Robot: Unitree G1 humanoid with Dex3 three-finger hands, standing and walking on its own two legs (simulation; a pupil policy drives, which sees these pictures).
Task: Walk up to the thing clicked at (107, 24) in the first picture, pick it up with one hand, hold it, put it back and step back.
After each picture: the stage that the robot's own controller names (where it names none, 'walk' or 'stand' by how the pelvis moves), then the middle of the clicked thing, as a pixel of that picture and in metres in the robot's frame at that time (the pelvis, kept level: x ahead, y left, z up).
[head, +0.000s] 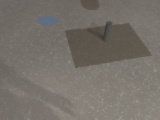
stand; (107, 31) +1.49 -0.28 -0.66
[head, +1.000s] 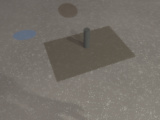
walk; (86, 38) +1.38 +0.07 -0.63
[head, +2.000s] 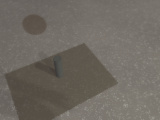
walk; (58, 67) +0.89 +0.27 -0.64
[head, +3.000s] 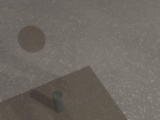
walk; (58, 102) +0.53 +0.18 -0.62
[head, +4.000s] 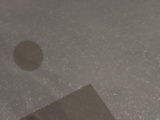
stand; out of the picture +0.33 +0.16 -0.64
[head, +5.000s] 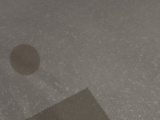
stand; out of the picture +0.31 +0.16 -0.66
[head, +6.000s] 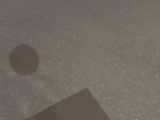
stand; out of the picture +0.32 +0.17 -0.66
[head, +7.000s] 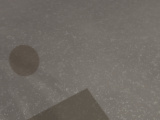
stand; out of the picture +0.31 +0.16 -0.66
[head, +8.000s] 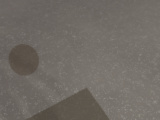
stand; out of the picture +0.31 +0.16 -0.66
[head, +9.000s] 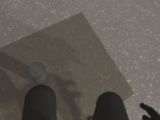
go down; (39, 75) +0.37 +0.19 -0.36
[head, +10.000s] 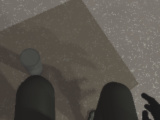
go down; (33, 65) +0.39 +0.21 -0.27
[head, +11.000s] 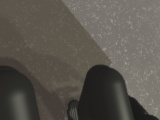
close in; out of the picture +0.36 +0.25 -0.16
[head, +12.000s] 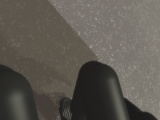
close; out of the picture +0.39 +0.26 -0.15
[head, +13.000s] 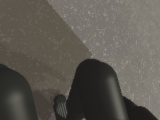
lift; out of the picture +0.53 +0.27 -0.24
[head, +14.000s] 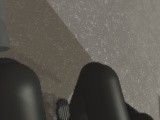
lift; out of the picture +0.54 +0.22 -0.24
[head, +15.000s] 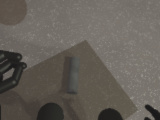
close; (73, 75) +0.54 +0.05 -0.53
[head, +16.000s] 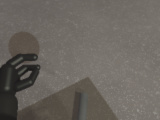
close; (82, 109) +0.49 -0.03 -0.70
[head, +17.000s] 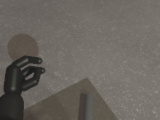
close; (88, 110) +0.49 -0.07 -0.70
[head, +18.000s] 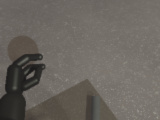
stand; (95, 112) +0.49 -0.13 -0.70
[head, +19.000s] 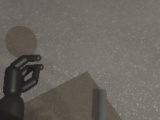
stand; (101, 106) +0.48 -0.18 -0.69
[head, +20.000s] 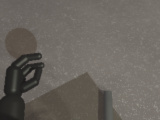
stand; (108, 107) +0.49 -0.23 -0.68
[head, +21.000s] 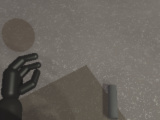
stand; (112, 101) +0.49 -0.26 -0.66
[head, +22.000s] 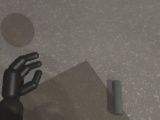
stand; (117, 97) +0.50 -0.29 -0.64
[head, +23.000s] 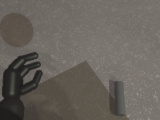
stand; (119, 98) +0.49 -0.32 -0.64
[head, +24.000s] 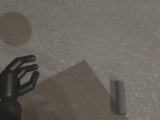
stand; (120, 97) +0.49 -0.34 -0.64
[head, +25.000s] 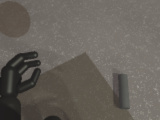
stand; (123, 91) +0.50 -0.34 -0.61
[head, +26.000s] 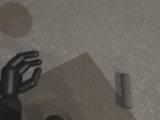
stand; (126, 90) +0.50 -0.35 -0.61
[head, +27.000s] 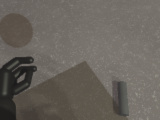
stand; (122, 98) +0.49 -0.35 -0.65
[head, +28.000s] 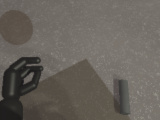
stand; (124, 96) +0.49 -0.35 -0.63
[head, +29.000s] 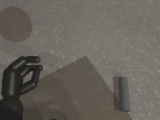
stand; (124, 93) +0.50 -0.34 -0.62
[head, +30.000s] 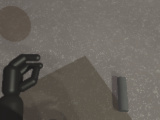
stand; (122, 93) +0.49 -0.34 -0.62
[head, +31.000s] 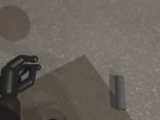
stand; (120, 92) +0.50 -0.32 -0.62
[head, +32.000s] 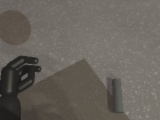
stand; (117, 95) +0.49 -0.31 -0.64
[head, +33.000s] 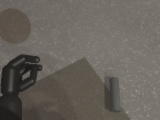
close; (114, 94) +0.50 -0.29 -0.63
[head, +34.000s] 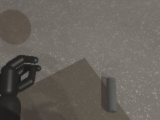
close; (111, 94) +0.50 -0.26 -0.63
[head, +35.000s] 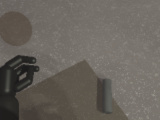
close; (107, 95) +0.50 -0.23 -0.64
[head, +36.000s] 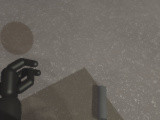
close; (102, 102) +0.49 -0.19 -0.67
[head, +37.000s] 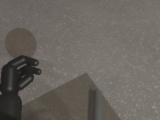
close; (97, 106) +0.49 -0.15 -0.69
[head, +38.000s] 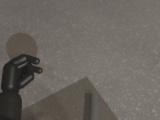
stand; (93, 110) +0.49 -0.12 -0.70
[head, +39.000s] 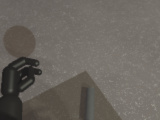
close; (89, 104) +0.50 -0.09 -0.68
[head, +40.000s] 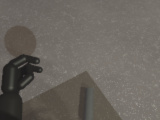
close; (88, 104) +0.49 -0.08 -0.69
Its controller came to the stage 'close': yes
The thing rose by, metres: 0.00
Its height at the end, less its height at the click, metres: -0.09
